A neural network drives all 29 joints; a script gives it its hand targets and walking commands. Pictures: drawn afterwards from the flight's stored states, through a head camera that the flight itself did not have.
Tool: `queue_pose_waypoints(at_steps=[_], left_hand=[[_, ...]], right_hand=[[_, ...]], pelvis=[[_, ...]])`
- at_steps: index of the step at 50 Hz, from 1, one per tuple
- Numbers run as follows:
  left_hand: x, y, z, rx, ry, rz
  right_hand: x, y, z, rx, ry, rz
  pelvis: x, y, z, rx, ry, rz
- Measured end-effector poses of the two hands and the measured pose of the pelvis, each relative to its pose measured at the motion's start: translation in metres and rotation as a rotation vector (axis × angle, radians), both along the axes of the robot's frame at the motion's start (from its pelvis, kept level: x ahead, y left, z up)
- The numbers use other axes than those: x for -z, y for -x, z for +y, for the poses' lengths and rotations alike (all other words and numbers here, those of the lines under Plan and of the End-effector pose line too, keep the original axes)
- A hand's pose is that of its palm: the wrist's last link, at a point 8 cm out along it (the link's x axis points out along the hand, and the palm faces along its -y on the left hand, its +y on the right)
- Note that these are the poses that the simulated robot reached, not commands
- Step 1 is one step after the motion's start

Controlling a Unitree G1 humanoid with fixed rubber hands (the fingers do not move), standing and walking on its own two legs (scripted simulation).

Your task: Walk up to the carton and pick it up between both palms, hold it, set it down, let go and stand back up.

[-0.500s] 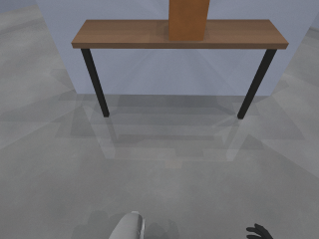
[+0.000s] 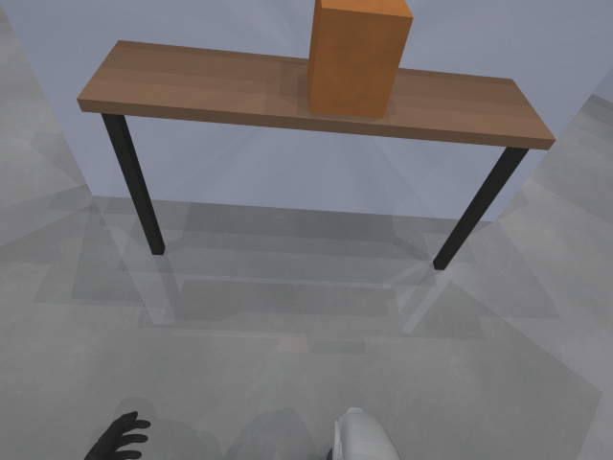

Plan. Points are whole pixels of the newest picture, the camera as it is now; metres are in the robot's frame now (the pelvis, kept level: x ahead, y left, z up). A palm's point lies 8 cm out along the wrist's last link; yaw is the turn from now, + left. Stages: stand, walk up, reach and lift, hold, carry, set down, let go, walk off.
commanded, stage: walk up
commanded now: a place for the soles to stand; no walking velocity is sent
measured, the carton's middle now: (351, 49) +1.02 -0.15 +0.06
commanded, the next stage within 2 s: none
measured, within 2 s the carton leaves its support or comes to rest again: neither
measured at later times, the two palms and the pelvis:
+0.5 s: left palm (131, 430) +0.18 +0.22 -0.12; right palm (454, 304) +0.37 -0.29 -0.09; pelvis +0.21 -0.06 -0.01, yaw +2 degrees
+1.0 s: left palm (223, 268) +0.45 +0.13 -0.11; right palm (507, 303) +0.41 -0.43 -0.14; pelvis +0.37 -0.15 -0.03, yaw +0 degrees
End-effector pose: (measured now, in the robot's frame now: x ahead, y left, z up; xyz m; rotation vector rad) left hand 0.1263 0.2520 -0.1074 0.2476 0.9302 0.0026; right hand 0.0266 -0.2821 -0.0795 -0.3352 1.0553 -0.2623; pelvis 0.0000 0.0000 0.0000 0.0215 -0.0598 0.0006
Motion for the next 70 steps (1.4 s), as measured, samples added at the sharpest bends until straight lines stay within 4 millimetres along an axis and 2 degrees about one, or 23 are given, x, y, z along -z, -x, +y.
queue_pose_waypoints(at_steps=[3, 6, 9, 13, 19, 22, 25, 28, 32, 36, 39, 42, 44, 48, 51, 54, 58, 62, 67, 70], left_hand=[[-0.006, -0.032, -0.015, 0.011, -0.017, -0.011], [-0.006, -0.06, -0.03, 0.006, -0.05, -0.03], [-0.004, -0.074, -0.042, -0.026, -0.087, -0.045], [-0.008, -0.065, -0.044, -0.132, -0.114, 0.006], [-0.012, -0.038, -0.04, -0.226, -0.137, 0.182], [-0.007, -0.039, -0.035, -0.248, -0.128, 0.24], [0.009, -0.053, -0.029, -0.254, -0.108, 0.268], [0.029, -0.08, -0.029, -0.236, -0.076, 0.275], [0.034, -0.14, -0.038, -0.161, -0.047, 0.239], [0.023, -0.213, -0.054, -0.086, -0.027, 0.129], [0.01, -0.26, -0.07, -0.047, -0.015, 0.062], [0.0, -0.295, -0.089, -0.019, -0.016, 0.022], [-0.004, -0.311, -0.102, -0.01, -0.029, 0.011], [0.001, -0.326, -0.12, -0.04, -0.087, -0.003], [0.004, -0.319, -0.126, -0.11, -0.114, 0.027], [-0.001, -0.307, -0.131, -0.172, -0.131, 0.085], [-0.008, -0.292, -0.136, -0.219, -0.139, 0.18], [-0.009, -0.29, -0.136, -0.25, -0.131, 0.261], [0.01, -0.312, -0.13, -0.246, -0.098, 0.313], [0.021, -0.341, -0.128, -0.23, -0.076, 0.303]], right_hand=[[0.011, -0.02, -0.016, 0.013, -0.022, 0.009], [0.029, -0.05, -0.035, 0.009, -0.049, 0.014], [0.048, -0.089, -0.048, -0.025, -0.079, 0.024], [0.048, -0.156, -0.048, -0.107, -0.112, 0.001], [0.02, -0.268, -0.033, -0.194, -0.15, -0.157], [0.009, -0.312, -0.02, -0.23, -0.154, -0.207], [0.007, -0.346, -0.008, -0.261, -0.131, -0.239], [0.011, -0.361, -0.006, -0.252, -0.089, -0.241], [0.009, -0.348, -0.027, -0.146, -0.041, -0.183], [0.003, -0.323, -0.057, -0.054, -0.007, -0.106], [0.003, -0.312, -0.081, -0.008, 0.009, -0.047], [0.01, -0.313, -0.104, 0.015, 0.013, -0.006], [0.019, -0.321, -0.12, 0.025, 0.003, 0.006], [0.048, -0.355, -0.147, 0.014, -0.035, 0.018], [0.058, -0.393, -0.148, -0.029, -0.079, 0.024], [0.051, -0.442, -0.142, -0.094, -0.111, -0.017], [0.032, -0.507, -0.131, -0.174, -0.139, -0.091], [0.017, -0.562, -0.117, -0.221, -0.152, -0.136], [0.017, -0.616, -0.095, -0.251, -0.137, -0.191], [0.02, -0.626, -0.088, -0.239, -0.122, -0.185]], pelvis=[[0.003, -0.028, -0.014, 0.004, -0.006, 0.008], [0.013, -0.06, -0.034, 0.006, -0.007, 0.014], [0.023, -0.086, -0.051, -0.007, 0.035, 0.001], [0.018, -0.117, -0.062, -0.029, 0.009, -0.014], [0.003, -0.16, -0.063, -0.026, 0.022, 0.0], [0.002, -0.182, -0.062, -0.032, 0.031, 0.01], [0.011, -0.206, -0.056, -0.035, 0.032, 0.012], [0.021, -0.228, -0.052, -0.031, 0.005, -0.001], [0.018, -0.254, -0.057, -0.013, 0.013, -0.02], [0.009, -0.275, -0.07, 0.001, -0.001, -0.032], [0.005, -0.29, -0.082, 0.005, -0.008, -0.028], [0.005, -0.306, -0.096, 0.014, -0.013, -0.018], [0.008, -0.321, -0.108, 0.019, -0.012, -0.011], [0.026, -0.352, -0.136, 0.019, 0.026, -0.016], [0.028, -0.373, -0.149, -0.004, 0.023, -0.023], [0.019, -0.392, -0.155, -0.016, 0.027, -0.028], [0.007, -0.418, -0.157, -0.021, 0.03, -0.015], [0.0, -0.443, -0.156, -0.025, 0.026, 0.001], [0.011, -0.472, -0.144, -0.021, 0.028, 0.017], [0.015, -0.48, -0.14, -0.035, 0.022, 0.013]])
